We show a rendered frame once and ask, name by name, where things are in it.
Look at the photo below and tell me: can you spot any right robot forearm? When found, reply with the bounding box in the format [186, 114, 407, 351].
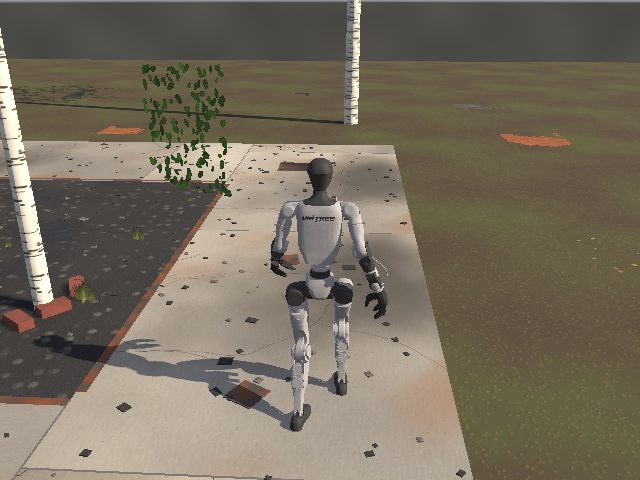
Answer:
[359, 242, 384, 293]

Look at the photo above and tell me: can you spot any left robot forearm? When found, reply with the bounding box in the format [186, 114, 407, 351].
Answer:
[270, 237, 284, 266]

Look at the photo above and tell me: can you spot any robot right foot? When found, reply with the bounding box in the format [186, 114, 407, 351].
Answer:
[334, 371, 348, 396]

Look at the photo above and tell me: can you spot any right robot upper arm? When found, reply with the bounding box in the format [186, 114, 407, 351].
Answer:
[340, 201, 368, 259]

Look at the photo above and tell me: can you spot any robot right hand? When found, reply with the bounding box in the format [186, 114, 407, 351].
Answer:
[365, 288, 388, 319]

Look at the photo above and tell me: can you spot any left robot upper arm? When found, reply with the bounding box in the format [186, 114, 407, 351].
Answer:
[272, 201, 300, 253]

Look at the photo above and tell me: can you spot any robot left hand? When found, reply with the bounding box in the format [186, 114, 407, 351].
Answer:
[270, 259, 294, 277]

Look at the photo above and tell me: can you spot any humanoid robot head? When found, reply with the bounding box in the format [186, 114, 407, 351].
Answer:
[303, 158, 337, 206]

